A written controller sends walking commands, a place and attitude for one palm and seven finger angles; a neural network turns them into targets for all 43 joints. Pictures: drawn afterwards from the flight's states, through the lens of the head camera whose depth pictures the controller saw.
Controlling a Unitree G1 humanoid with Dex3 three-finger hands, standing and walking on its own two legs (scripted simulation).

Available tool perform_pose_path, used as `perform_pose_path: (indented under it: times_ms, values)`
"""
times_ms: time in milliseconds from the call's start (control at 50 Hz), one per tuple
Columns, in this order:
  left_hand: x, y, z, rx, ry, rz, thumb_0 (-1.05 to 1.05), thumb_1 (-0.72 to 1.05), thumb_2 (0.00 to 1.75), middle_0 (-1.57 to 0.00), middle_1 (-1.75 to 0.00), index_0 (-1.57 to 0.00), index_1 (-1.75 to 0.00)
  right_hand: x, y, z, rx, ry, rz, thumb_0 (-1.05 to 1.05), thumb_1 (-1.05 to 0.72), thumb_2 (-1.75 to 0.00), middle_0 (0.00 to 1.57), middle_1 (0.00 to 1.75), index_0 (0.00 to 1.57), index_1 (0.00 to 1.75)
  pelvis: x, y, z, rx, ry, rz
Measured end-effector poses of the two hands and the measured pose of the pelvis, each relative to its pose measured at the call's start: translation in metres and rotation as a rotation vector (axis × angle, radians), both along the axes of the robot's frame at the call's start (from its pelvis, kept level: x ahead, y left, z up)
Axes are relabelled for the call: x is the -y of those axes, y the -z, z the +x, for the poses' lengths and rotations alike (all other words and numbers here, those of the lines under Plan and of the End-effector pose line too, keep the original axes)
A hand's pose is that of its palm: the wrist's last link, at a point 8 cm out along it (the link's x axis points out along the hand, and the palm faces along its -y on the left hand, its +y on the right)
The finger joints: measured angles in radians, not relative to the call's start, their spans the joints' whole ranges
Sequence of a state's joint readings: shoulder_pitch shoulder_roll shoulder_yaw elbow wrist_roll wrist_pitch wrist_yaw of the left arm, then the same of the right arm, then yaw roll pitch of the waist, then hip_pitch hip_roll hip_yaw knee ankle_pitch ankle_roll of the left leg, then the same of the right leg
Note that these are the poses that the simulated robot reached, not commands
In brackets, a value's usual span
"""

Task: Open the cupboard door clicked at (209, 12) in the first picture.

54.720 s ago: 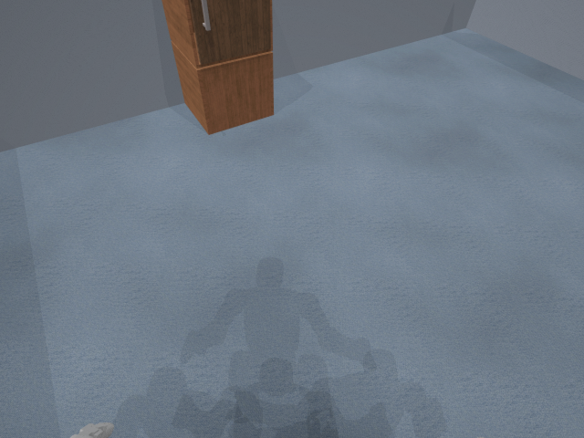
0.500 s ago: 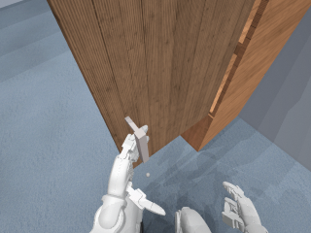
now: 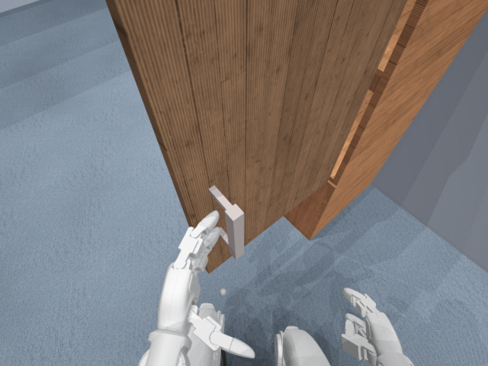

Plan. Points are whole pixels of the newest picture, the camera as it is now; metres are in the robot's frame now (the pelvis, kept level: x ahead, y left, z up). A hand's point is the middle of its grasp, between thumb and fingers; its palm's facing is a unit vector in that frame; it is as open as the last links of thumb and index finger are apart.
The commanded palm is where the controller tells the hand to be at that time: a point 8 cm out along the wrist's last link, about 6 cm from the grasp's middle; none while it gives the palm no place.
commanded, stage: slide the hand sideways off the handle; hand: left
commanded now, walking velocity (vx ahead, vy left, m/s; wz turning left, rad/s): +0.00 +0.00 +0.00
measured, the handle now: (227, 225) +0.33 +0.05 +0.04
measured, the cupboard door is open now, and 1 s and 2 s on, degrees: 88 88 88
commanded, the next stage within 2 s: draw the hand back to the body in 0.52 s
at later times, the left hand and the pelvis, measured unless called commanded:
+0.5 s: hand (180, 321) +0.19 +0.10 +0.03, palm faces -0.05 -1.00 +0.00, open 16.3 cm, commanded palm +0.16 +0.15 +0.03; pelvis +0.00 -0.01 -0.01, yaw +0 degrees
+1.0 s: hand (123, 323) +0.18 +0.14 +0.11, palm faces -0.06 -1.00 -0.03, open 16.3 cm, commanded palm +0.15 +0.20 +0.13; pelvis +0.00 +0.01 +0.04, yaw +0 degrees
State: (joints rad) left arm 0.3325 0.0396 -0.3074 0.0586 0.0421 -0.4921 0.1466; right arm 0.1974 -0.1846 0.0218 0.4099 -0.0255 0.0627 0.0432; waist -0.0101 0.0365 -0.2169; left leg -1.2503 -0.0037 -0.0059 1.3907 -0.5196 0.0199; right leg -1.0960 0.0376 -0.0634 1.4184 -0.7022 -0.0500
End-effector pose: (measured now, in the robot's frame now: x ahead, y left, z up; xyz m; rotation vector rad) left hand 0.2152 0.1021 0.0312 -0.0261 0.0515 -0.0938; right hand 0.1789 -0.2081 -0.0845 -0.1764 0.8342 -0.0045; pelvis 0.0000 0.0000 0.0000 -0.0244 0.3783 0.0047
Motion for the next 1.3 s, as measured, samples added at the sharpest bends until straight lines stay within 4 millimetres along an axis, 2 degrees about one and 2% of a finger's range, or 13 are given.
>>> perform_pose_path:
  times_ms: [260, 520, 680, 780, 920, 1140, 1300]
  values:
    - [-0.022, 0.002, -0.02, -0.002, -0.017, 0.014, -0.01, -0.5, 0.3, -0.16, -0.31, -0.2, -0.32, 0.015, 0.0, 0.018, 0.056, 0.003, -0.026, 0.01, -0.9, -0.9, 0.2, 0.3, 0.2, 0.3, 0.008, 0.008, 0.001, -0.006, -0.001, 0.001]
    - [-0.056, 0.002, -0.042, -0.011, -0.037, 0.028, -0.01, -0.5, 0.3, -0.15, -0.3, -0.16, -0.3, 0.022, 0.01, 0.013, 0.067, 0.037, -0.037, 0.01, -0.9, -0.9, 0.2, 0.3, 0.2, 0.3, 0.012, 0.015, -0.003, -0.005, 0.0, -0.006]
    - [-0.057, 0.001, -0.044, 0.018, -0.003, 0.004, -0.01, -0.5, 0.3, -0.15, -0.3, -0.15, -0.3, 0.02, 0.011, 0.008, 0.093, 0.044, -0.055, 0.01, -0.9, -0.9, 0.2, 0.3, 0.2, 0.3, 0.006, 0.021, -0.009, -0.003, 0.001, -0.018]
    - [-0.071, -0.027, -0.045, 0.045, -0.018, 0.047, -0.01, -0.5, 0.3, -0.15, -0.3, -0.16, -0.3, 0.012, 0.001, 0.001, 0.083, 0.067, -0.035, 0.01, -0.9, -0.9, 0.2, 0.3, 0.2, 0.3, 0.002, 0.011, -0.011, 0.031, -0.001, -0.024]
    - [-0.089, -0.07, -0.054, 0.024, -0.049, 0.056, -0.01, -0.5, 0.3, -0.15, -0.3, -0.15, -0.3, 0.001, -0.037, -0.007, 0.102, 0.085, -0.02, 0.01, -0.9, -0.9, 0.2, 0.3, 0.2, 0.3, -0.003, -0.023, -0.007, 0.088, -0.009, -0.029]
    - [-0.117, -0.115, -0.054, 0.055, -0.048, 0.076, -0.01, -0.47, 0.31, -0.15, -0.3, -0.16, -0.3, 0.008, -0.09, 0.0, 0.186, 0.107, -0.07, 0.01, -0.9, -0.9, 0.2, 0.3, 0.2, 0.3, -0.01, -0.055, 0.004, 0.162, -0.021, -0.036]
    - [-0.143, -0.146, -0.058, -0.134, -0.235, 0.303, -0.01, -0.28, 0.39, -0.16, -0.3, -0.17, -0.3, -0.003, -0.123, 0.008, 0.177, 0.136, -0.083, 0.01, -0.9, -0.9, 0.2, 0.3, 0.2, 0.3, -0.017, -0.091, 0.021, 0.234, -0.01, -0.019]
